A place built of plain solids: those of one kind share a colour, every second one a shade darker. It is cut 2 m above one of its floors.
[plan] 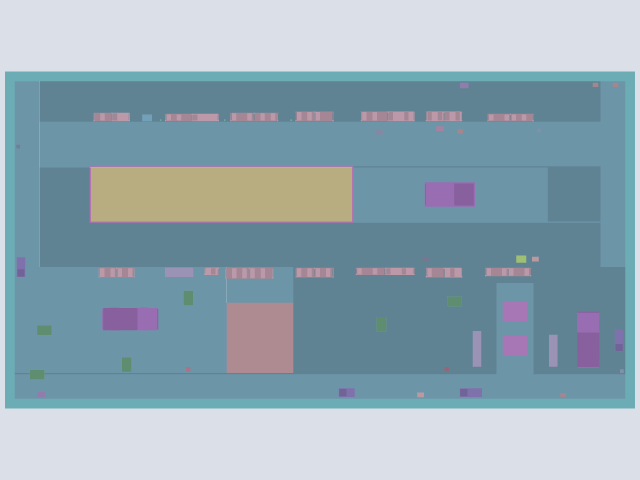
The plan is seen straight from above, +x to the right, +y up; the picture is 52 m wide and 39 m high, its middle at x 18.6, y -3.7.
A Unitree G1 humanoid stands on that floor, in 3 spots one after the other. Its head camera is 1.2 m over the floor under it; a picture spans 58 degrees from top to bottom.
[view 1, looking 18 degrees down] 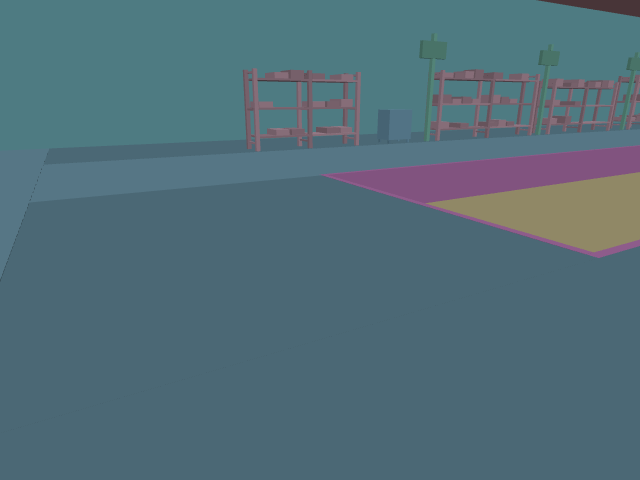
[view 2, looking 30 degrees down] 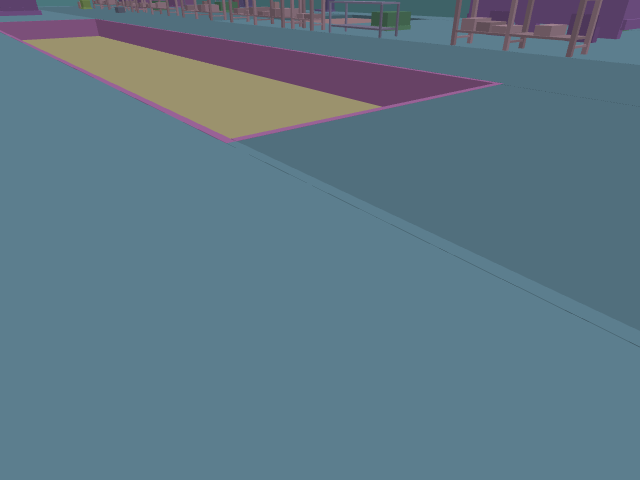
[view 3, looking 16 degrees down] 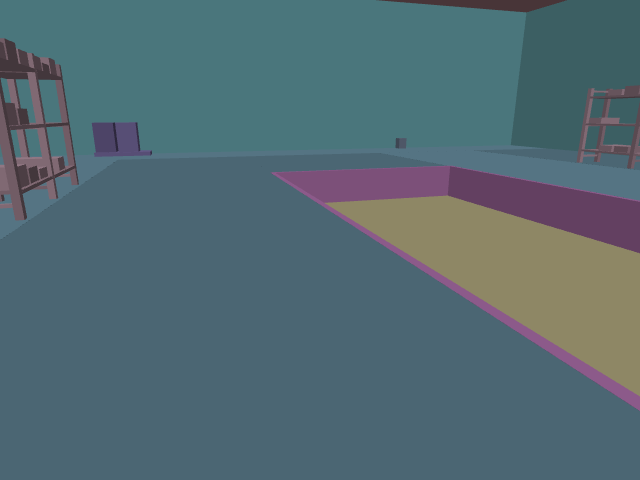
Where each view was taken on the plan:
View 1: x -3.60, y -4.05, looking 61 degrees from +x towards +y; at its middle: floor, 3.89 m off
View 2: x -3.60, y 4.05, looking -39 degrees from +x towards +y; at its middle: floor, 2.40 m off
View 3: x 9.41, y -4.05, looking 163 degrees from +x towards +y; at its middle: floor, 4.35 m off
